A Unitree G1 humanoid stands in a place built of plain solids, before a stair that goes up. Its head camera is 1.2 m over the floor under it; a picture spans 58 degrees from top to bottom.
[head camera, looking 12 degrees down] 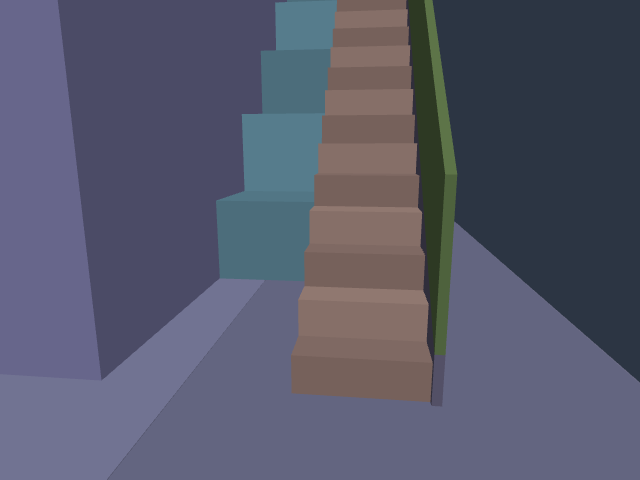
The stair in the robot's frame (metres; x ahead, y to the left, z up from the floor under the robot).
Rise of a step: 0.21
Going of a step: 0.23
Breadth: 0.68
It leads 6 degrees to the right of straight ahead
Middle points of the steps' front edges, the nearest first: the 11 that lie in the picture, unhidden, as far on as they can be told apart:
1.92 -0.20 0.21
2.15 -0.22 0.41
2.37 -0.25 0.62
2.60 -0.27 0.82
2.83 -0.30 1.03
3.06 -0.32 1.23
3.29 -0.35 1.44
3.51 -0.38 1.64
3.74 -0.40 1.85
3.97 -0.43 2.05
4.20 -0.45 2.26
